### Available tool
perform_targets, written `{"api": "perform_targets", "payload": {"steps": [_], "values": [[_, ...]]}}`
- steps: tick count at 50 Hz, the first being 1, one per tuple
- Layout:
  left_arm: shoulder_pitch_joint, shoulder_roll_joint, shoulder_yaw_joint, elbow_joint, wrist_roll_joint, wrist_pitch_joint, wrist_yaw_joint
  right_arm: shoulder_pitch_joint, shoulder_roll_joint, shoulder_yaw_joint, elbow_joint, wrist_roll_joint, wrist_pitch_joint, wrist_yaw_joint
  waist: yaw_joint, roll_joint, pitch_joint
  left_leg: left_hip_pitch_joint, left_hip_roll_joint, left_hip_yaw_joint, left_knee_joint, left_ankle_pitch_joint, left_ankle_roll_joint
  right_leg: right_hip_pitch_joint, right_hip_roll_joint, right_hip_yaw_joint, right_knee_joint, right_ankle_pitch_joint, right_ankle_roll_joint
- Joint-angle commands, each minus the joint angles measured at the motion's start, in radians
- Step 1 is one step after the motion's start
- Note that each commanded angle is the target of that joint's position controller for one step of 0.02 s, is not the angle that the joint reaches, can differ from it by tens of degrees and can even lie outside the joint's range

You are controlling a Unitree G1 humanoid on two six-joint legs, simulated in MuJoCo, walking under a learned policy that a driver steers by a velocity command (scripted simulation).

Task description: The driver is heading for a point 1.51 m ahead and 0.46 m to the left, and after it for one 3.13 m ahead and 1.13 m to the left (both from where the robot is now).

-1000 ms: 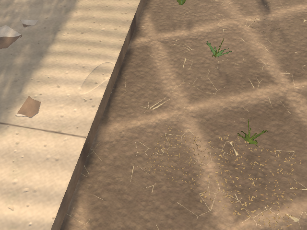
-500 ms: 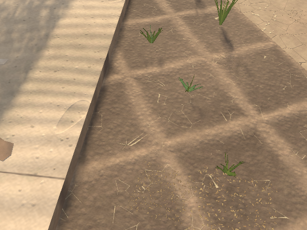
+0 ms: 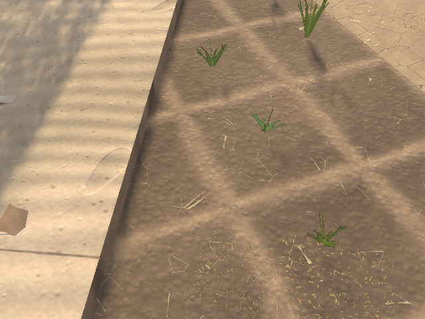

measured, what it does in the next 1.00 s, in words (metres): walks ahead: left foot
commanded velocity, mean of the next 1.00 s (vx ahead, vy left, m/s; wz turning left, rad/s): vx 0.34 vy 0.00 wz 0.00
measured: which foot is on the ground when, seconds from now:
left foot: down 0.00-0.38, up 0.40-0.82, down 0.84-1.00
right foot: down 0.00-0.86, up 0.88-1.00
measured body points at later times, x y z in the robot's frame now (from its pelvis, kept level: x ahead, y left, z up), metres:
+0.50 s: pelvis +0.09 -0.05 +0.00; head +0.09 -0.07 +0.45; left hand +0.07 +0.20 -0.14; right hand +0.11 -0.30 -0.16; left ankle +0.03 +0.08 -0.68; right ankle +0.05 -0.12 -0.75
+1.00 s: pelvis +0.36 -0.02 -0.01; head +0.39 -0.02 +0.44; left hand +0.38 +0.22 -0.16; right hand +0.41 -0.28 -0.15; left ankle +0.40 +0.03 -0.75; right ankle +0.28 -0.14 -0.65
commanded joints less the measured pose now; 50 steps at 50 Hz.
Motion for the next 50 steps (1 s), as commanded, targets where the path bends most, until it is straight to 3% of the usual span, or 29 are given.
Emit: {"api": "perform_targets", "payload": {"steps": [1, 4, 5, 7, 8, 10, 12, 14, 16, 18, 19, 20, 21, 22, 23, 24, 27, 32, 36, 39, 41, 42, 43, 44, 45, 46, 47, 48, 50], "values": [[0.018, 0.097, 0.012, 0.0, 0.0, -0.007, 0.004, 0.019, -0.097, -0.015, -0.008, 0.0, -0.008, -0.003, 0.0, 0.006, 0.002, -0.03, 0.123, -0.115, -0.079, 0.092, 0.02, -0.006, -0.104, 0.085, -0.046, 0.122, -0.03], [0.023, 0.09, 0.007, 0.022, 0.0, -0.008, 0.005, 0.03, -0.09, -0.01, 0.017, 0.0, -0.008, -0.004, 0.0, 0.007, 0.008, -0.035, 0.122, -0.115, -0.082, 0.079, 0.019, -0.01, -0.105, 0.083, -0.048, 0.113, -0.031], [0.033, 0.082, 0.004, 0.03, 0.001, -0.007, 0.005, 0.042, -0.09, -0.01, 0.026, -0.002, -0.007, -0.003, -0.002, 0.012, -0.012, -0.03, 0.115, -0.117, -0.095, -0.026, 0.021, -0.009, -0.094, 0.075, -0.048, 0.029, -0.035], [0.033, 0.096, 0.011, 0.024, 0.008, -0.002, 0.003, 0.06, -0.132, -0.028, 0.034, -0.005, 0.003, 0.0, -0.012, 0.054, 0.018, -0.054, 0.11, -0.156, -0.108, -0.343, 0.055, -0.093, -0.036, 0.031, 0.033, -0.242, -0.058], [0.015, 0.097, 0.013, 0.012, 0.015, -0.001, -0.002, 0.083, -0.141, -0.034, 0.038, -0.006, 0.008, 0.002, -0.026, 0.078, 0.055, -0.067, 0.14, -0.216, -0.141, -0.488, 0.087, -0.173, -0.014, 0.01, 0.09, -0.34, -0.068], [-0.023, 0.048, 0.002, -0.016, 0.029, -0.014, -0.017, 0.148, -0.158, -0.048, 0.062, -0.005, 0.008, 0.0, -0.046, 0.154, 0.114, -0.061, 0.275, -0.392, -0.247, -0.627, 0.171, -0.275, 0.001, -0.092, 0.266, -0.273, -0.062], [-0.048, 0.054, 0.004, -0.039, 0.032, -0.036, -0.028, 0.151, -0.146, -0.053, 0.065, -0.013, -0.005, 0.002, -0.041, 0.121, 0.136, -0.071, 0.34, -0.445, -0.292, -0.538, 0.209, -0.326, -0.058, -0.105, 0.385, -0.241, -0.055], [-0.038, 0.057, 0.007, -0.05, 0.026, -0.056, -0.041, 0.132, -0.151, -0.06, 0.059, -0.014, -0.022, 0.008, -0.021, 0.099, 0.119, -0.044, 0.316, -0.376, -0.273, -0.432, 0.196, -0.328, -0.076, -0.117, 0.366, -0.258, -0.057], [-0.012, 0.045, 0.009, -0.052, 0.016, -0.07, -0.045, 0.108, -0.144, -0.063, 0.055, -0.006, -0.032, 0.014, 0.004, 0.113, 0.115, -0.119, 0.259, -0.277, -0.229, -0.358, 0.165, -0.188, -0.058, -0.158, 0.236, -0.21, -0.064], [0.142, 0.028, 0.015, 0.005, 0.009, -0.076, -0.039, 0.067, -0.135, -0.066, 0.04, -0.002, -0.033, 0.018, 0.069, 0.077, 0.094, -0.287, 0.187, -0.184, -0.11, -0.353, 0.134, 0.097, -0.001, -0.205, 0.071, -0.108, -0.069], [0.237, 0.06, 0.027, 0.032, 0.015, -0.081, -0.031, 0.051, -0.103, -0.057, 0.024, -0.008, -0.041, 0.02, 0.104, -0.006, 0.073, -0.397, 0.138, -0.123, 0.032, -0.326, 0.108, 0.24, -0.057, -0.102, 0.002, -0.168, -0.078], [0.362, 0.149, 0.047, 0.044, 0.026, -0.09, -0.021, 0.028, -0.016, -0.032, -0.013, -0.004, -0.051, 0.031, 0.143, -0.247, 0.008, -0.53, 0.017, 0.034, 0.38, -0.29, 0.058, 0.351, -0.317, 0.304, -0.193, -0.472, -0.134], [0.416, 0.207, 0.062, 0.071, 0.018, -0.082, -0.025, 0.007, -0.06, -0.044, -0.038, -0.022, -0.054, 0.035, 0.132, -0.262, 0.046, -0.644, -0.019, 0.039, 0.582, -0.348, 0.063, 0.289, -0.439, 0.56, -0.281, -0.626, -0.217], [0.309, 0.159, 0.052, 0.04, 0.019, -0.08, -0.026, -0.024, -0.097, -0.052, -0.044, -0.034, -0.056, 0.042, 0.075, -0.118, 0.125, -0.667, 0.055, -0.018, 0.685, -0.254, 0.073, 0.2, -0.422, 0.502, -0.264, -0.607, -0.223], [0.226, 0.125, 0.043, 0.006, 0.016, -0.089, -0.031, -0.02, -0.075, -0.048, -0.034, -0.028, -0.063, 0.053, 0.037, -0.064, 0.138, -0.648, 0.088, -0.032, 0.698, -0.149, 0.07, 0.148, -0.372, 0.402, -0.261, -0.492, -0.203], [0.187, 0.105, 0.037, -0.01, 0.013, -0.098, -0.032, -0.001, -0.058, -0.045, -0.021, -0.022, -0.069, 0.06, 0.012, -0.052, 0.121, -0.611, 0.11, -0.026, 0.681, -0.076, 0.057, 0.136, -0.326, 0.306, -0.271, -0.348, -0.181], [0.236, 0.063, 0.02, 0.009, 0.009, -0.12, -0.025, -0.011, -0.061, -0.05, -0.019, -0.03, -0.058, 0.07, 0.002, -0.064, 0.066, -0.584, 0.114, 0.026, 0.66, 0.013, 0.016, 0.18, -0.26, 0.127, -0.251, 0.038, -0.162], [0.318, 0.051, 0.007, 0.036, 0.009, -0.121, -0.02, -0.208, -0.032, -0.036, -0.102, -0.02, -0.042, 0.066, 0.031, -0.079, 0.091, -0.616, 0.09, 0.099, 0.506, 0.081, -0.019, 0.169, -0.224, 0.007, -0.228, 0.386, -0.169], [0.335, 0.065, 0.005, 0.044, 0.011, -0.122, -0.015, -0.319, -0.018, -0.021, -0.157, -0.007, -0.043, 0.063, 0.047, -0.101, 0.111, -0.49, 0.051, 0.143, 0.273, 0.149, 0.009, 0.153, -0.227, -0.035, -0.231, 0.52, -0.167], [0.297, 0.09, 0.011, 0.042, 0.01, -0.126, -0.011, -0.231, -0.059, -0.035, -0.148, -0.007, -0.051, 0.047, -0.014, -0.104, 0.054, -0.328, 0.003, 0.151, 0.208, 0.121, 0.07, 0.209, -0.253, -0.066, -0.107, 0.85, -0.148], [0.266, 0.111, 0.019, 0.035, 0.011, -0.119, -0.009, 0.031, -0.1, -0.06, -0.065, -0.007, -0.065, 0.032, -0.125, -0.091, -0.082, -0.068, -0.034, 0.143, 0.136, 0.118, 0.108, 0.214, -0.238, -0.093, 0.192, 0.958, -0.123], [0.258, 0.105, 0.016, 0.024, 0.007, -0.118, -0.013, 0.185, -0.141, -0.078, -0.021, -0.023, -0.072, 0.02, -0.183, -0.058, -0.163, 0.157, 0.055, 0.05, 0.106, 0.074, 0.14, 0.069, -0.204, -0.108, 0.421, 0.737, -0.113], [0.325, 0.016, 0.0, -0.002, -0.005, -0.116, -0.022, 0.297, -0.238, -0.102, -0.01, -0.046, -0.075, 0.015, -0.158, 0.112, -0.287, 0.388, 0.341, -0.338, 0.07, -0.1, 0.219, -0.184, -0.087, -0.162, 0.783, 0.158, -0.09], [0.375, 0.026, 0.015, 0.008, -0.008, -0.113, -0.032, 0.246, -0.234, -0.103, -0.009, -0.023, -0.062, 0.03, -0.11, 0.197, -0.324, 0.431, 0.455, -0.747, -0.118, -0.189, 0.329, -0.414, 0.043, -0.08, 1.022, -0.328, -0.086], [0.267, 0.079, 0.028, -0.021, 0.013, -0.109, -0.03, 0.108, -0.181, -0.093, -0.031, 0.001, -0.061, 0.034, -0.061, 0.085, -0.142, 0.278, 0.41, -0.612, -0.156, -0.306, 0.29, -0.498, -0.05, -0.04, 1.032, -0.228, -0.103], [0.181, 0.077, 0.03, -0.046, 0.018, -0.114, -0.037, 0.028, -0.108, -0.075, -0.047, 0.007, -0.069, 0.038, -0.048, 0.024, -0.039, 0.122, 0.372, -0.473, -0.193, -0.249, 0.264, -0.487, -0.089, -0.051, 0.974, -0.138, -0.104], [0.156, 0.052, 0.029, -0.05, 0.017, -0.113, -0.04, 0.006, -0.067, -0.063, -0.041, -0.001, -0.079, 0.039, -0.015, -0.005, 0.016, 0.016, 0.328, -0.374, -0.22, -0.128, 0.233, -0.44, -0.12, -0.054, 0.913, -0.099, -0.102], [0.157, 0.04, 0.029, -0.052, 0.029, -0.101, -0.044, 0.018, -0.037, -0.051, -0.024, -0.003, -0.089, 0.035, 0.012, 0.001, 0.028, -0.052, 0.29, -0.293, -0.228, -0.013, 0.208, -0.385, -0.139, -0.052, 0.862, -0.087, -0.091], [0.18, 0.003, 0.025, -0.047, 0.035, -0.079, -0.053, 0.07, -0.03, -0.045, 0.005, -0.005, -0.106, 0.03, 0.036, 0.02, 0.018, -0.09, 0.257, -0.199, -0.237, 0.134, 0.194, -0.338, -0.145, -0.072, 0.805, -0.081, -0.071]]}}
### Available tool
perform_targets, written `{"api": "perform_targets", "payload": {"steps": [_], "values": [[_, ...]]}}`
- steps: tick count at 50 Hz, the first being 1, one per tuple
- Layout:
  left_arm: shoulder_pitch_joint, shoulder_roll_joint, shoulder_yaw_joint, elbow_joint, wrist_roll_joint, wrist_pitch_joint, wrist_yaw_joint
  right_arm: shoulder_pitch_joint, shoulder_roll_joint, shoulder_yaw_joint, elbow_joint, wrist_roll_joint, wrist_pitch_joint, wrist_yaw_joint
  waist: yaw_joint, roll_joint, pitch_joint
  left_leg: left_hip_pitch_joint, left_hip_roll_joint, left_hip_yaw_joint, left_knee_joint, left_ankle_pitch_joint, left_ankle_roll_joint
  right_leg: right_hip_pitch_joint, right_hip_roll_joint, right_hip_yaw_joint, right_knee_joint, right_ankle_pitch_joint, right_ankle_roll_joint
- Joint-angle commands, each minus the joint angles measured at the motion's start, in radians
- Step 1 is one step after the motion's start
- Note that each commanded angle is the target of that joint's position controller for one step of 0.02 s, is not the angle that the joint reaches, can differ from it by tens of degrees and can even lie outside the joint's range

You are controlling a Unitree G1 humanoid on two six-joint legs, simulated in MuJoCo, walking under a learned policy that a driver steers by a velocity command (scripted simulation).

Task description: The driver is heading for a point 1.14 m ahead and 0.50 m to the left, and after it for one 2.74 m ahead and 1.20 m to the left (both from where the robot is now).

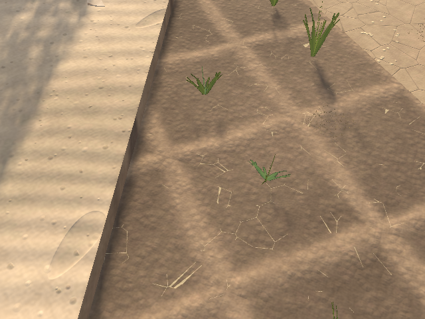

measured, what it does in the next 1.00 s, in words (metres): walks ahead, turning left: right foot, then left foot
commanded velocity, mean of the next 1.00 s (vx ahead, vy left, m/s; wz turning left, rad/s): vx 0.50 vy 0.00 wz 0.39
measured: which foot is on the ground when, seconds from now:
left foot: down 0.00-0.38, up 0.40-0.88, down 0.90-1.00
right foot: up 0.00-0.36, down 0.38-0.92, up 0.94-1.00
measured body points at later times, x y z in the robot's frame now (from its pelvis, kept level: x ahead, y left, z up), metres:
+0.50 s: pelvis +0.29 -0.04 +0.00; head +0.32 -0.04 +0.45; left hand +0.40 +0.22 -0.12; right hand +0.31 -0.29 -0.15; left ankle +0.15 +0.06 -0.64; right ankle +0.36 -0.11 -0.74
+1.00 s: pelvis +0.53 +0.07 -0.01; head +0.56 +0.10 +0.43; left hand +0.43 +0.31 -0.16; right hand +0.77 -0.09 -0.13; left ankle +0.56 +0.14 -0.74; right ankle +0.45 -0.11 -0.64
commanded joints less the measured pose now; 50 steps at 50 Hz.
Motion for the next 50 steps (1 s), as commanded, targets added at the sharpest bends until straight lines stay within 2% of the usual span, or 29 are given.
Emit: {"api": "perform_targets", "payload": {"steps": [1, 3, 5, 8, 11, 14, 16, 17, 18, 19, 20, 21, 22, 23, 25, 26, 28, 31, 35, 39, 40, 42, 44, 45, 46, 47, 48, 49, 50], "values": [[0.082, 0.028, 0.009, -0.024, 0.01, 0.021, -0.012, 0.086, -0.05, 0.0, 0.0, 0.001, -0.035, -0.004, 0.03, 0.047, 0.0, 0.037, 0.292, -0.303, -0.29, 0.128, 0.116, -0.107, -0.066, 0.021, -0.043, 0.042, 0.021], [-0.009, 0.037, 0.01, -0.061, 0.011, 0.032, -0.016, 0.126, -0.075, -0.002, 0.011, 0.003, -0.038, -0.005, 0.022, 0.055, 0.025, 0.051, 0.277, -0.259, -0.317, 0.148, 0.113, -0.182, -0.081, -0.005, -0.118, 0.106, 0.04], [-0.118, 0.044, 0.01, -0.102, 0.007, 0.034, -0.02, 0.167, -0.074, 0.002, 0.018, 0.006, -0.036, -0.005, -0.002, 0.056, 0.048, 0.08, 0.258, -0.224, -0.331, 0.201, 0.1, -0.243, -0.087, -0.03, -0.227, 0.185, 0.057], [-0.254, 0.031, 0.001, -0.153, -0.003, 0.029, -0.024, 0.229, -0.063, 0.009, 0.03, 0.009, -0.034, -0.005, -0.041, 0.063, 0.056, 0.108, 0.228, -0.195, -0.313, 0.324, 0.072, -0.219, -0.06, -0.066, -0.422, 0.288, 0.072], [-0.335, 0.036, -0.002, -0.184, -0.009, 0.026, -0.022, 0.29, -0.075, 0.009, 0.044, 0.006, -0.03, -0.012, -0.07, 0.077, 0.04, 0.204, 0.24, -0.217, -0.265, 0.422, 0.068, -0.212, -0.027, -0.076, -0.527, 0.319, 0.077], [-0.389, 0.055, 0.0, -0.223, -0.011, 0.016, -0.018, 0.303, -0.091, 0.004, 0.045, -0.006, -0.02, -0.021, -0.078, 0.09, 0.037, 0.305, 0.271, -0.261, -0.199, 0.503, 0.085, -0.22, -0.012, -0.061, -0.585, 0.258, 0.066], [-0.338, 0.079, 0.008, -0.224, -0.015, 0.003, -0.013, 0.266, -0.109, -0.003, 0.034, -0.012, -0.016, -0.026, -0.037, 0.099, 0.016, 0.315, 0.277, -0.271, -0.122, 0.619, 0.07, -0.114, 0.013, -0.056, -0.644, 0.176, 0.045], [-0.249, 0.098, 0.017, -0.201, -0.015, -0.005, -0.006, 0.245, -0.121, -0.007, 0.027, -0.011, -0.017, -0.024, 0.002, 0.105, -0.025, 0.3, 0.264, -0.266, -0.032, 0.715, 0.055, 0.011, 0.041, -0.062, -0.677, 0.14, 0.03], [-0.091, 0.126, 0.032, -0.157, -0.008, -0.017, 0.004, 0.223, -0.122, -0.009, 0.02, -0.004, -0.017, -0.019, 0.072, 0.076, -0.109, 0.241, 0.223, -0.235, 0.141, 0.701, 0.035, 0.222, 0.043, -0.064, -0.744, 0.182, 0.006], [0.078, 0.198, 0.055, -0.133, 0.019, -0.028, 0.02, 0.209, -0.089, -0.001, -0.013, 0.01, -0.021, -0.014, 0.132, 0.016, -0.236, 0.056, 0.172, -0.207, 0.395, 0.443, 0.017, 0.49, -0.133, 0.11, -0.751, 0.105, -0.039], [0.133, 0.3, 0.082, -0.142, 0.039, -0.02, 0.021, 0.33, 0.038, 0.022, -0.043, 0.056, -0.014, -0.014, 0.086, -0.211, -0.408, -0.295, 0.016, -0.106, 0.755, -0.232, -0.028, 0.791, -0.442, 0.545, -0.797, 0.056, -0.17], [0.072, 0.221, 0.071, -0.157, 0.014, -0.002, 0.016, 0.292, -0.082, -0.008, -0.03, 0.027, -0.003, -0.025, 0.077, -0.094, -0.378, -0.372, 0.049, -0.179, 0.867, -0.316, -0.011, 0.7, -0.424, 0.647, -0.877, -0.021, -0.172], [-0.022, 0.15, 0.05, -0.17, 0.004, -0.002, 0.014, 0.218, -0.092, -0.019, -0.045, 0.015, 0.002, -0.022, 0.038, -0.033, -0.211, -0.395, 0.098, -0.19, 0.866, -0.225, -0.01, 0.546, -0.382, 0.477, -0.902, -0.029, -0.139], [-0.07, 0.104, 0.04, -0.172, 0.003, -0.009, 0.012, 0.172, -0.066, -0.017, -0.056, 0.01, 0.003, -0.015, 0.022, -0.005, -0.124, -0.379, 0.133, -0.186, 0.826, -0.164, -0.014, 0.422, -0.338, 0.353, -0.94, 0.049, -0.113], [-0.07, 0.066, 0.029, -0.149, -0.005, -0.022, 0.02, 0.158, -0.042, -0.024, -0.064, -0.014, 0.027, 0.002, -0.021, -0.051, -0.049, -0.323, 0.168, -0.18, 0.765, -0.127, -0.027, 0.28, -0.264, 0.179, -0.987, 0.147, -0.059], [-0.051, 0.061, 0.027, -0.139, -0.008, -0.031, 0.021, 0.162, -0.025, -0.024, -0.067, -0.017, 0.042, 0.009, -0.032, -0.06, -0.049, -0.306, 0.169, -0.172, 0.755, -0.117, -0.033, 0.257, -0.257, 0.136, -0.997, 0.189, -0.053], [-0.015, 0.071, 0.031, -0.123, -0.017, -0.048, 0.02, 0.123, -0.011, -0.025, -0.09, -0.019, 0.06, 0.02, -0.043, -0.056, -0.04, -0.342, 0.177, -0.159, 0.739, -0.077, -0.042, 0.255, -0.253, 0.065, -1.019, 0.265, -0.057], [0.019, 0.085, 0.034, -0.114, -0.013, -0.055, 0.021, 0.01, -0.018, -0.024, -0.14, -0.02, 0.071, 0.033, -0.038, -0.051, -0.014, -0.429, 0.194, -0.14, 0.67, 0.029, -0.057, 0.271, -0.242, -0.032, -1.042, 0.318, -0.059], [0.049, 0.098, 0.034, -0.104, -0.01, -0.053, 0.019, -0.146, -0.011, -0.009, -0.203, -0.016, 0.064, 0.052, -0.013, -0.052, 0.022, -0.397, 0.179, -0.083, 0.407, 0.169, -0.061, 0.274, -0.21, -0.152, -1.046, 0.38, -0.045], [0.113, 0.142, 0.045, -0.086, -0.01, -0.042, 0.028, -0.254, -0.028, -0.004, -0.254, -0.022, 0.06, 0.062, 0.017, -0.048, 0.037, -0.36, 0.157, -0.016, 0.252, 0.138, -0.025, 0.386, -0.249, -0.208, -1.02, 0.466, -0.037], [0.126, 0.147, 0.047, -0.081, -0.01, -0.035, 0.031, -0.262, -0.034, -0.006, -0.261, -0.025, 0.059, 0.062, 0.018, -0.049, 0.037, -0.355, 0.146, -0.004, 0.231, 0.101, -0.011, 0.425, -0.258, -0.222, -0.992, 0.529, -0.033], [0.13, 0.169, 0.052, -0.078, -0.007, -0.02, 0.037, -0.234, -0.05, -0.014, -0.26, -0.028, 0.058, 0.056, -0.002, -0.068, 0.008, -0.288, 0.093, 0.031, 0.203, 0.005, 0.024, 0.485, -0.262, -0.259, -0.877, 0.803, -0.021], [0.126, 0.199, 0.061, -0.083, -0.004, 0.003, 0.037, -0.084, -0.08, -0.032, -0.222, -0.029, 0.051, 0.046, -0.063, -0.078, -0.085, -0.122, 0.014, 0.051, 0.157, -0.076, 0.068, 0.502, -0.259, -0.279, -0.611, 0.983, -0.013], [0.119, 0.202, 0.061, -0.095, -0.006, 0.012, 0.033, 0.071, -0.113, -0.051, -0.172, -0.037, 0.041, 0.034, -0.13, -0.032, -0.173, 0.091, -0.007, 0.023, 0.079, -0.043, 0.1, 0.403, -0.24, -0.298, -0.379, 0.859, 0.014], [0.132, 0.144, 0.046, -0.142, -0.018, 0.011, 0.025, 0.184, -0.22, -0.083, -0.155, -0.05, 0.038, 0.018, -0.159, 0.104, -0.286, 0.38, 0.217, -0.296, 0.039, -0.204, 0.179, 0.103, -0.189, -0.301, -0.055, 0.451, 0.057], [0.094, 0.11, 0.046, -0.217, -0.019, -0.001, 0.006, 0.138, -0.303, -0.1, -0.18, -0.02, 0.05, 0.013, -0.101, 0.266, -0.335, 0.538, 0.429, -0.836, -0.123, -0.17, 0.302, -0.253, 0.032, -0.158, 0.25, -0.254, 0.112], [-0.029, 0.159, 0.052, -0.242, -0.01, -0.011, 0.0, 0.143, -0.278, -0.093, -0.18, -0.009, 0.065, 0.005, -0.131, 0.098, -0.253, 0.494, 0.411, -0.759, -0.165, -0.099, 0.279, -0.37, -0.018, -0.009, 0.263, -0.174, 0.103], [-0.051, 0.132, 0.042, -0.25, -0.02, -0.024, -0.004, 0.098, -0.231, -0.08, -0.171, -0.001, 0.063, -0.004, -0.097, 0.062, -0.139, 0.374, 0.389, -0.617, -0.162, -0.002, 0.252, -0.38, -0.062, -0.003, 0.202, -0.077, 0.095], [-0.025, 0.124, 0.04, -0.232, -0.017, -0.028, -0.001, 0.051, -0.181, -0.068, -0.173, 0.003, 0.055, -0.007, -0.047, 0.0, -0.073, 0.246, 0.336, -0.522, -0.174, 0.142, 0.205, -0.309, -0.097, 0.003, 0.089, -0.026, 0.093]]}}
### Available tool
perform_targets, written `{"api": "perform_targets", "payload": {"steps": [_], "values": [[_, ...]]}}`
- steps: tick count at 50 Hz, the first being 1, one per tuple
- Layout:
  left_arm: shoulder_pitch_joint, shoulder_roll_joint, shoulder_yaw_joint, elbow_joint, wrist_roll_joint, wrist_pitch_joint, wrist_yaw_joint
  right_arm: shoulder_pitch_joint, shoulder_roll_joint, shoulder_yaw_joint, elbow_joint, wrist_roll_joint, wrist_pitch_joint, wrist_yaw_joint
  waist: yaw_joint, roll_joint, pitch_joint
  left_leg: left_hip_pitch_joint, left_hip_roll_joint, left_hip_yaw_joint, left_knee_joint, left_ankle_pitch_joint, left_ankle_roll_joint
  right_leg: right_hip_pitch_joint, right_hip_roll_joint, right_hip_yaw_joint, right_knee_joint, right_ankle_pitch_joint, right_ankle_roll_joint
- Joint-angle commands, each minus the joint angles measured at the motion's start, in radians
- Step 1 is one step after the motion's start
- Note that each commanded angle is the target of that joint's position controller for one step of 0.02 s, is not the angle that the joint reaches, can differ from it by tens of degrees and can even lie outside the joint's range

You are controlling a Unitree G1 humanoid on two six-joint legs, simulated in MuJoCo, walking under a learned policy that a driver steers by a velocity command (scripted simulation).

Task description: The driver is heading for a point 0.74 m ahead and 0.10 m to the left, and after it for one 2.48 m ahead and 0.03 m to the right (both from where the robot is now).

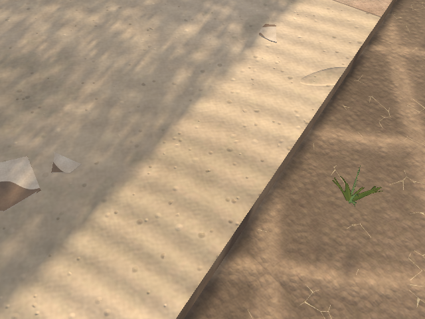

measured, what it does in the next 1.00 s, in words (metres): climbs, turning left: right foot, then left foot 0.09 m higher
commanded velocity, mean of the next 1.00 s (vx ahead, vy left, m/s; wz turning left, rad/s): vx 0.50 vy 0.00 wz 0.45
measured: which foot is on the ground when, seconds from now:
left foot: down 0.00-0.46, up 0.48-0.94, down 0.96-1.00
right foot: up 0.00-0.42, down 0.44-0.96, up 0.98-1.00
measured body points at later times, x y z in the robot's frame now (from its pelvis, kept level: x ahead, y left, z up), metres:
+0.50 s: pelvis +0.27 -0.02 +0.00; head +0.31 -0.01 +0.45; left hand +0.42 +0.26 -0.09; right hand +0.35 -0.30 -0.13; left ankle +0.08 +0.04 -0.67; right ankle +0.39 -0.08 -0.72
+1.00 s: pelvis +0.49 +0.11 +0.03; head +0.52 +0.12 +0.47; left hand +0.33 +0.29 -0.11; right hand +0.78 +0.06 -0.05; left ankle +0.54 +0.21 -0.64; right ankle +0.40 -0.08 -0.69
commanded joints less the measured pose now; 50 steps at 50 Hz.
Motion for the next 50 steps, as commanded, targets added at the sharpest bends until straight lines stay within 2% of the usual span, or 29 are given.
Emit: {"api": "perform_targets", "payload": {"steps": [1, 3, 6, 12, 17, 19, 21, 22, 23, 24, 25, 26, 27, 29, 30, 32, 35, 38, 39, 40, 41, 43, 44, 45, 46, 47, 48, 49, 50], "values": [[-0.041, 0.107, 0.018, -0.112, 0.017, -0.022, -0.003, 0.133, -0.135, -0.037, -0.002, 0.024, -0.011, -0.026, -0.028, -0.019, -0.063, 0.316, 0.29, -0.421, -0.338, 0.29, 0.163, -0.354, -0.046, 0.104, 0.008, 0.08, 0.0], [-0.005, 0.095, 0.015, -0.108, 0.037, 0.015, -0.006, 0.128, -0.119, -0.028, -0.006, 0.03, -0.033, -0.025, 0.003, -0.001, -0.094, 0.269, 0.251, -0.364, -0.34, 0.435, 0.155, -0.278, -0.044, 0.104, -0.039, 0.082, 0.02], [-0.067, 0.079, 0.01, -0.139, 0.037, 0.038, -0.015, 0.186, -0.154, -0.036, 0.009, 0.031, -0.045, -0.021, -0.005, 0.017, -0.076, 0.243, 0.213, -0.335, -0.359, 0.444, 0.144, -0.316, -0.035, 0.083, -0.135, 0.148, 0.044], [-0.3, 0.088, -0.001, -0.233, 0.027, 0.037, -0.021, 0.313, -0.158, -0.036, 0.023, 0.025, -0.038, -0.022, -0.09, 0.055, -0.038, 0.352, 0.198, -0.379, -0.347, 0.439, 0.095, -0.441, -0.002, 0.084, -0.374, 0.324, 0.055], [-0.412, 0.087, -0.017, -0.296, 0.012, 0.019, -0.023, 0.351, -0.167, -0.037, 0.01, 0.013, -0.032, -0.033, -0.12, 0.08, -0.035, 0.412, 0.202, -0.413, -0.261, 0.596, 0.076, -0.377, 0.063, 0.075, -0.54, 0.34, 0.023], [-0.349, 0.11, -0.014, -0.29, 0.006, 0.01, -0.015, 0.303, -0.182, -0.04, -0.011, 0.009, -0.034, -0.039, -0.077, 0.093, -0.05, 0.38, 0.2, -0.429, -0.212, 0.659, 0.041, -0.227, 0.088, 0.086, -0.631, 0.312, -0.005], [-0.157, 0.16, 0.006, -0.238, 0.006, -0.006, 0.004, 0.245, -0.201, -0.043, -0.031, 0.013, -0.045, -0.03, 0.015, 0.084, -0.137, 0.341, 0.152, -0.419, -0.015, 0.816, 0.0, 0.036, 0.13, 0.069, -0.715, 0.294, -0.036], [-0.015, 0.181, 0.015, -0.209, 0.017, -0.019, 0.018, 0.225, -0.181, -0.039, -0.039, 0.025, -0.054, -0.02, 0.09, 0.051, -0.217, 0.231, 0.091, -0.385, 0.188, 0.684, -0.02, 0.26, 0.064, 0.108, -0.762, 0.333, -0.057], [0.115, 0.253, 0.029, -0.21, 0.043, -0.021, 0.034, 0.251, -0.065, -0.007, -0.08, 0.04, -0.061, -0.019, 0.108, -0.109, -0.362, 0.061, 0.015, -0.289, 0.5, 0.163, -0.042, 0.49, -0.219, 0.374, -0.758, 0.339, -0.096], [0.038, 0.31, 0.042, -0.225, 0.037, -0.001, 0.028, 0.369, -0.07, -0.008, -0.108, 0.057, -0.051, -0.027, 0.001, -0.337, -0.431, -0.169, -0.085, -0.204, 0.718, -0.336, -0.059, 0.553, -0.394, 0.808, -0.887, 0.288, -0.219], [-0.044, 0.216, 0.032, -0.253, 0.029, 0.016, 0.019, 0.369, -0.131, -0.015, -0.059, 0.013, -0.027, -0.037, -0.02, -0.124, -0.305, -0.238, 0.018, -0.199, 0.853, -0.258, -0.065, 0.41, -0.363, 0.767, -0.89, 0.021, -0.239], [-0.086, 0.125, 0.007, -0.259, 0.026, 0.022, 0.017, 0.284, -0.123, -0.013, -0.067, -0.007, -0.02, -0.026, -0.006, -0.039, -0.179, -0.267, 0.041, -0.168, 0.901, -0.201, -0.07, 0.282, -0.296, 0.618, -0.923, -0.093, -0.23], [-0.103, 0.099, -0.004, -0.25, 0.027, 0.02, 0.015, 0.244, -0.097, -0.008, -0.086, -0.011, -0.016, -0.016, -0.023, -0.014, -0.102, -0.277, 0.072, -0.157, 0.892, -0.164, -0.071, 0.178, -0.244, 0.493, -0.96, -0.049, -0.203], [-0.07, 0.106, -0.003, -0.211, 0.023, -0.002, 0.014, 0.216, -0.06, 0.004, -0.107, -0.018, 0.003, 0.005, -0.038, -0.064, -0.056, -0.278, 0.106, -0.15, 0.903, -0.127, -0.071, 0.082, -0.176, 0.339, -0.997, 0.074, -0.177], [-0.042, 0.11, -0.001, -0.189, 0.018, -0.015, 0.007, 0.212, -0.049, 0.006, -0.117, -0.014, 0.01, 0.008, -0.041, -0.077, -0.066, -0.293, 0.097, -0.15, 0.94, -0.12, -0.07, 0.078, -0.165, 0.303, -1.001, 0.134, -0.182], [0.042, 0.103, 0.002, -0.14, 0.016, -0.036, -0.008, 0.167, -0.015, 0.013, -0.145, -0.009, 0.022, -0.003, -0.03, -0.098, -0.089, -0.431, 0.068, -0.148, 1.141, -0.162, -0.058, 0.127, -0.186, 0.29, -0.995, 0.173, -0.22], [0.127, 0.075, -0.011, -0.072, 0.02, -0.045, -0.015, -0.012, 0.047, 0.044, -0.236, -0.005, 0.02, -0.029, -0.026, -0.06, -0.026, -0.79, 0.057, -0.201, 1.387, -0.204, -0.027, 0.171, -0.218, 0.29, -1.006, -0.018, -0.221], [0.155, 0.079, -0.017, -0.021, 0.016, -0.048, -0.011, -0.146, 0.07, 0.078, -0.327, -0.015, 0.006, -0.03, -0.057, -0.012, 0.016, -0.862, 0.073, -0.182, 1.272, -0.156, -0.026, 0.088, -0.168, 0.199, -1.055, -0.065, -0.163], [0.149, 0.084, -0.017, -0.01, 0.011, -0.048, 0.004, -0.17, 0.064, 0.081, -0.35, -0.02, 0.002, -0.022, -0.066, -0.019, 0.018, -0.817, 0.094, -0.181, 1.169, -0.123, -0.034, 0.065, -0.156, 0.174, -1.084, -0.009, -0.16], [0.136, 0.103, -0.016, -0.019, 0.006, -0.047, 0.013, -0.163, 0.032, 0.078, -0.353, -0.022, 0.002, -0.011, -0.066, -0.013, 0.001, -0.732, 0.114, -0.112, 1.019, -0.089, -0.052, 0.046, -0.13, 0.133, -1.129, 0.084, -0.178], [0.134, 0.11, -0.015, -0.007, -0.004, -0.046, 0.024, -0.182, 0.039, 0.081, -0.363, -0.03, 0.004, -0.003, -0.071, -0.053, -0.017, -0.681, 0.161, -0.061, 0.939, -0.085, -0.055, 0.085, -0.127, 0.117, -1.149, 0.227, -0.189], [0.162, 0.118, -0.009, -0.009, -0.012, -0.041, 0.026, -0.194, 0.065, 0.095, -0.351, -0.009, 0.006, 0.01, -0.031, -0.047, -0.051, -0.48, 0.18, 0.019, 0.698, -0.101, -0.042, 0.113, -0.122, 0.042, -1.179, 0.506, -0.199], [0.165, 0.132, -0.005, -0.007, -0.013, -0.033, 0.023, -0.185, 0.083, 0.099, -0.344, 0.005, 0.005, 0.012, -0.031, -0.061, -0.058, -0.378, 0.164, 0.049, 0.586, -0.145, -0.026, 0.129, -0.125, 0.012, -1.165, 0.645, -0.197], [0.177, 0.154, 0.001, -0.004, -0.012, -0.028, 0.02, -0.152, 0.089, 0.097, -0.326, 0.008, 0.007, 0.009, -0.034, -0.083, -0.09, -0.301, 0.121, 0.09, 0.526, -0.209, -0.008, 0.189, -0.133, -0.012, -1.097, 0.897, -0.193], [0.204, 0.168, 0.006, 0.003, -0.002, -0.023, 0.015, -0.098, 0.082, 0.09, -0.308, 0.008, 0.006, 0.001, -0.045, -0.12, -0.136, -0.249, 0.064, 0.12, 0.5, -0.299, 0.006, 0.277, -0.157, -0.025, -0.972, 1.221, -0.188], [0.218, 0.18, 0.01, 0.006, 0.003, -0.017, 0.009, 0.001, 0.06, 0.076, -0.282, 0.016, -0.002, -0.005, -0.084, -0.155, -0.209, -0.15, 0.008, 0.127, 0.421, -0.299, 0.028, 0.344, -0.177, -0.026, -0.807, 1.455, -0.177], [0.185, 0.189, 0.014, -0.003, -0.009, -0.017, -0.004, 0.172, 0.018, 0.056, -0.243, 0.021, -0.015, -0.013, -0.182, -0.188, -0.314, 0.088, 0.0, 0.055, 0.289, -0.186, 0.059, 0.294, -0.161, -0.049, -0.573, 1.474, -0.143], [0.17, 0.136, 0.005, -0.06, -0.045, -0.025, -0.02, 0.269, -0.091, 0.021, -0.223, -0.008, -0.028, -0.021, -0.218, -0.068, -0.42, 0.335, 0.197, -0.316, 0.131, -0.356, 0.119, 0.011, -0.073, -0.059, -0.227, 1.108, -0.087], [0.134, 0.075, 0.005, -0.137, -0.023, -0.032, -0.044, 0.327, -0.219, -0.019, -0.189, -0.007, -0.029, -0.029, -0.186, 0.246, -0.45, 0.459, 0.448, -0.89, -0.212, -0.27, 0.152, -0.307, 0.129, 0.037, 0.087, 0.055, -0.042]]}}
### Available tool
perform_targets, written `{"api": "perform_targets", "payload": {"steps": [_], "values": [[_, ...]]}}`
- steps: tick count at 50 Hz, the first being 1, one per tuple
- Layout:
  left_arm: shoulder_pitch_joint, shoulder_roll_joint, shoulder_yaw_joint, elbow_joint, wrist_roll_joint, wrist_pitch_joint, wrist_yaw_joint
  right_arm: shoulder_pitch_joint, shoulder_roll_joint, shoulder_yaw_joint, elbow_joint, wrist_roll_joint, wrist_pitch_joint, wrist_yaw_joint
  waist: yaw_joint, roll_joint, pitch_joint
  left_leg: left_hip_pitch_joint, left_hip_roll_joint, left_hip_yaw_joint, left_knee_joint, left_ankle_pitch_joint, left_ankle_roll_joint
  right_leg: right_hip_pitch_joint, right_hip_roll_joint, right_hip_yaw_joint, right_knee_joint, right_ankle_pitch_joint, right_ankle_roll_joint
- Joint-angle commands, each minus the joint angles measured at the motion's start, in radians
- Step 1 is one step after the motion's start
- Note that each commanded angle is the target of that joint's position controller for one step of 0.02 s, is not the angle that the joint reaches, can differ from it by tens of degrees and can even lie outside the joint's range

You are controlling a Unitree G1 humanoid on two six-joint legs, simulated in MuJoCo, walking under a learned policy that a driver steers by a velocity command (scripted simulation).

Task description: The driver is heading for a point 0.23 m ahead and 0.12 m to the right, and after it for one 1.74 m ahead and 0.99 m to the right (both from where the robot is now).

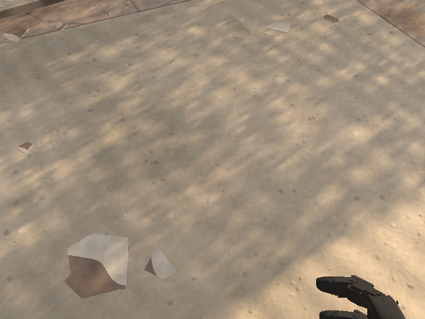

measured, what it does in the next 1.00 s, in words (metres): climbs, turning right: right foot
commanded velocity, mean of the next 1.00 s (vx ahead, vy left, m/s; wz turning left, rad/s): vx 0.50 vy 0.00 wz -0.45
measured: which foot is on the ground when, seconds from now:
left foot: down 0.00-0.52, up 0.54-1.00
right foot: up 0.00-0.52, down 0.54-1.00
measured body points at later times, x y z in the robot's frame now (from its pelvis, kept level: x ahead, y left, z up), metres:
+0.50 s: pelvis +0.26 +0.01 +0.07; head +0.30 +0.01 +0.51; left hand +0.49 +0.19 -0.05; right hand +0.20 -0.24 -0.06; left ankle +0.10 +0.08 -0.65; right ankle +0.37 -0.07 -0.64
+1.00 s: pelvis +0.55 -0.05 +0.07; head +0.58 -0.07 +0.52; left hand +0.67 +0.21 -0.05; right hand +0.65 -0.35 -0.01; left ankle +0.74 -0.01 -0.65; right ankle +0.37 -0.06 -0.66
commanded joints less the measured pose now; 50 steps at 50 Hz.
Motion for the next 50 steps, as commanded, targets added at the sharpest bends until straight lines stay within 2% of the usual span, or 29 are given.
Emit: {"api": "perform_targets", "payload": {"steps": [1, 2, 3, 4, 5, 6, 8, 9, 11, 13, 15, 19, 22, 24, 25, 26, 27, 28, 29, 30, 31, 32, 34, 36, 37, 41, 46, 48, 50], "values": [[-0.068, 0.096, 0.038, -0.171, 0.02, -0.026, -0.026, 0.366, -0.311, -0.124, 0.061, -0.002, -0.017, -0.021, -0.164, 0.127, -0.309, 0.756, 0.386, -0.972, -0.704, -0.06, 0.144, -0.615, 0.119, 0.271, 0.9, 0.0, -0.057], [-0.106, 0.072, 0.035, -0.195, 0.017, -0.017, -0.016, 0.299, -0.252, -0.112, 0.069, -0.006, -0.023, -0.016, -0.114, 0.062, -0.161, 0.6, 0.385, -0.798, -0.681, -0.072, 0.131, -0.652, 0.07, 0.214, 0.961, 0.048, -0.065], [-0.131, 0.06, 0.036, -0.203, 0.024, -0.009, -0.007, 0.264, -0.168, -0.09, 0.097, -0.01, -0.031, -0.008, -0.08, 0.005, -0.042, 0.476, 0.337, -0.664, -0.674, -0.056, 0.096, -0.662, 0.04, 0.165, 0.954, 0.061, -0.07], [-0.111, 0.052, 0.041, -0.204, 0.03, 0.006, 0.001, 0.235, -0.12, -0.076, 0.117, -0.007, -0.045, -0.002, -0.029, 0.011, 0.02, 0.38, 0.289, -0.539, -0.689, 0.025, 0.053, -0.633, 0.023, 0.184, 0.905, 0.069, -0.07], [-0.071, 0.057, 0.044, -0.191, 0.028, 0.027, 0.004, 0.202, -0.098, -0.073, 0.127, -0.002, -0.059, 0.003, 0.012, 0.034, 0.032, 0.321, 0.254, -0.419, -0.732, 0.062, 0.014, -0.574, 0.018, 0.204, 0.854, 0.096, -0.064], [-0.057, 0.056, 0.047, -0.187, 0.021, 0.044, 0.005, 0.208, -0.095, -0.074, 0.145, 0.0, -0.071, 0.004, 0.023, 0.07, 0.034, 0.319, 0.246, -0.37, -0.77, 0.092, 0.002, -0.57, 0.03, 0.203, 0.864, 0.114, -0.062], [-0.106, 0.065, 0.051, -0.197, 0.017, 0.061, 0.0, 0.235, -0.108, -0.083, 0.187, 0.007, -0.086, -0.003, 0.029, 0.058, 0.063, 0.376, 0.2, -0.245, -0.837, 0.157, -0.02, -0.623, 0.031, 0.212, 0.782, 0.166, -0.061], [-0.122, 0.082, 0.056, -0.206, 0.017, 0.068, -0.008, 0.269, -0.135, -0.088, 0.184, 0.005, -0.093, -0.005, 0.016, 0.068, 0.065, 0.411, 0.205, -0.201, -0.871, 0.236, -0.017, -0.631, 0.037, 0.183, 0.713, 0.184, -0.052], [-0.196, 0.08, 0.057, -0.216, 0.017, 0.071, -0.019, 0.308, -0.122, -0.085, 0.19, 0.007, -0.093, -0.022, -0.016, 0.058, 0.067, 0.492, 0.164, -0.086, -0.889, 0.408, -0.028, -0.634, 0.056, 0.138, 0.57, 0.233, -0.034], [-0.253, 0.078, 0.058, -0.225, 0.018, 0.065, -0.025, 0.339, -0.146, -0.087, 0.19, 0.011, -0.095, -0.034, -0.032, 0.056, 0.026, 0.626, 0.169, -0.034, -0.874, 0.584, -0.038, -0.667, 0.066, 0.12, 0.497, 0.284, -0.029], [-0.316, 0.061, 0.048, -0.246, 0.024, 0.061, -0.034, 0.373, -0.164, -0.09, 0.195, 0.015, -0.094, -0.038, -0.055, 0.064, 0.01, 0.704, 0.166, 0.017, -0.863, 0.655, -0.062, -0.656, 0.067, 0.072, 0.367, 0.341, -0.028], [-0.45, 0.051, 0.03, -0.291, 0.033, 0.07, -0.054, 0.439, -0.177, -0.092, 0.215, 0.011, -0.079, -0.056, -0.111, 0.08, 0.062, 0.825, 0.21, 0.058, -0.867, 0.723, -0.058, -0.642, 0.07, -0.012, 0.144, 0.32, -0.044], [-0.446, 0.075, 0.034, -0.306, 0.034, 0.074, -0.055, 0.461, -0.206, -0.098, 0.238, 0.008, -0.065, -0.068, -0.098, 0.097, 0.049, 0.892, 0.229, 0.118, -0.756, 1.108, -0.083, -0.518, 0.129, -0.087, 0.05, 0.228, -0.101], [-0.365, 0.105, 0.046, -0.294, 0.031, 0.077, -0.044, 0.453, -0.247, -0.108, 0.244, 0.009, -0.051, -0.078, -0.049, 0.135, 0.004, 0.93, 0.251, 0.128, -0.613, 1.369, -0.091, -0.423, 0.175, -0.103, 0.044, 0.124, -0.151], [-0.284, 0.13, 0.057, -0.274, 0.03, 0.074, -0.038, 0.435, -0.269, -0.116, 0.241, 0.004, -0.042, -0.077, -0.008, 0.135, -0.026, 0.915, 0.262, 0.127, -0.492, 1.389, -0.082, -0.344, 0.191, -0.09, 0.026, 0.073, -0.179], [-0.183, 0.162, 0.074, -0.245, 0.033, 0.065, -0.029, 0.415, -0.283, -0.121, 0.231, 0.002, -0.037, -0.071, 0.042, 0.12, -0.07, 0.854, 0.261, 0.117, -0.327, 1.293, -0.067, -0.215, 0.205, -0.054, -0.026, 0.032, -0.207], [-0.054, 0.196, 0.094, -0.21, 0.043, 0.055, -0.015, 0.354, -0.289, -0.123, 0.206, 0.011, -0.037, -0.061, 0.132, 0.044, -0.121, 0.679, 0.218, 0.129, -0.056, 1.016, -0.063, 0.006, 0.159, 0.047, -0.133, 0.05, -0.249], [-0.068, 0.282, 0.114, -0.213, 0.044, 0.055, -0.004, 0.364, -0.151, -0.095, 0.157, 0.009, -0.042, -0.046, 0.061, -0.14, -0.156, 0.285, 0.066, 0.103, 0.264, 0.063, -0.087, 0.269, -0.112, 0.432, -0.114, 0.087, -0.345], [-0.083, 0.326, 0.126, -0.235, 0.018, 0.062, -0.006, 0.311, -0.188, -0.1, 0.091, 0.011, -0.053, -0.032, 0.063, -0.162, -0.234, 0.023, -0.077, -0.115, 0.503, -0.151, -0.113, 0.377, -0.239, 0.893, -0.266, 0.091, -0.508], [-0.118, 0.277, 0.115, -0.241, 0.005, 0.065, 0.003, 0.231, -0.205, -0.097, 0.067, 0.005, -0.071, -0.023, 0.062, -0.035, -0.115, -0.077, 0.013, -0.205, 0.463, -0.032, -0.107, 0.299, -0.238, 0.756, -0.319, 0.12, -0.471], [-0.143, 0.229, 0.099, -0.231, 0.003, 0.061, 0.008, 0.218, -0.212, -0.093, 0.065, 0.013, -0.085, -0.02, 0.024, 0.025, -0.036, -0.048, 0.043, -0.194, 0.378, 0.038, -0.111, 0.18, -0.208, 0.654, -0.34, 0.195, -0.426], [-0.176, 0.19, 0.086, -0.23, 0.012, 0.053, 0.012, 0.237, -0.219, -0.095, 0.078, 0.01, -0.085, -0.023, -0.027, 0.082, 0.021, 0.003, 0.075, -0.188, 0.285, 0.063, -0.12, 0.078, -0.153, 0.551, -0.346, 0.307, -0.365], [-0.199, 0.172, 0.072, -0.231, 0.005, 0.031, 0.017, 0.278, -0.201, -0.088, 0.085, -0.021, -0.044, -0.017, -0.074, 0.049, 0.027, 0.095, 0.097, -0.181, 0.192, 0.063, -0.155, -0.036, -0.07, 0.426, -0.356, 0.46, -0.321], [-0.169, 0.202, 0.074, -0.218, 0.002, 0.011, 0.011, 0.269, -0.181, -0.08, 0.075, -0.03, -0.013, -0.009, -0.081, 0.019, 0.015, 0.102, 0.097, -0.149, 0.121, 0.074, -0.176, -0.075, -0.03, 0.374, -0.354, 0.576, -0.307], [-0.152, 0.218, 0.077, -0.214, 0.003, 0.007, 0.01, 0.24, -0.172, -0.075, 0.063, -0.028, -0.006, -0.006, -0.074, 0.004, 0.014, 0.095, 0.099, -0.137, 0.073, 0.107, -0.182, -0.086, -0.014, 0.359, -0.357, 0.593, -0.296], [-0.08, 0.223, 0.074, -0.2, 0.0, 0.01, 0.011, 0.054, -0.161, -0.06, 0.001, -0.02, -0.003, 0.003, -0.006, -0.061, 0.025, 0.074, 0.079, -0.11, -0.183, 0.285, -0.189, -0.068, 0.039, 0.338, -0.336, 0.588, -0.227], [-0.018, 0.252, 0.08, -0.203, 0.013, 0.02, 0.021, -0.086, -0.178, -0.052, -0.045, -0.003, -0.022, 0.008, 0.056, -0.081, 0.017, 0.094, 0.03, -0.118, -0.389, 0.335, -0.169, 0.055, -0.001, 0.418, -0.262, 0.596, -0.213], [-0.06, 0.268, 0.084, -0.22, 0.016, 0.02, 0.027, -0.039, -0.205, -0.06, -0.041, 0.002, -0.03, 0.003, 0.016, -0.092, 0.009, 0.209, 0.015, -0.145, -0.471, 0.294, -0.146, 0.048, -0.023, 0.459, -0.219, 0.594, -0.184], [-0.126, 0.288, 0.087, -0.238, 0.016, 0.012, 0.02, 0.16, -0.252, -0.081, 0.018, 0.002, -0.042, -0.012, -0.085, -0.076, -0.064, 0.483, -0.03, -0.129, -0.544, 0.232, -0.111, -0.007, 0.013, 0.448, -0.047, 0.711, -0.142]]}}
Keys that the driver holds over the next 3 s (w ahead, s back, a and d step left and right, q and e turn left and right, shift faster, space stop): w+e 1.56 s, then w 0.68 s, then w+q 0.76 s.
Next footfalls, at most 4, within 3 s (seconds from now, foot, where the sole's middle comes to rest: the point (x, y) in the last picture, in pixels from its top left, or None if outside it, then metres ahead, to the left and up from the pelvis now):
0.54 right None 0.41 -0.07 -0.69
1.02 left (246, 217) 0.78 -0.04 -0.69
1.56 right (349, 214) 0.80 -0.38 -0.69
2.10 left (381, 141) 1.13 -0.56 -0.69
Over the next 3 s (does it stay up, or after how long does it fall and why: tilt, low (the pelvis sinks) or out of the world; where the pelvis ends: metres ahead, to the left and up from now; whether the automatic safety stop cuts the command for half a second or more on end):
stays up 1.23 -0.84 0.08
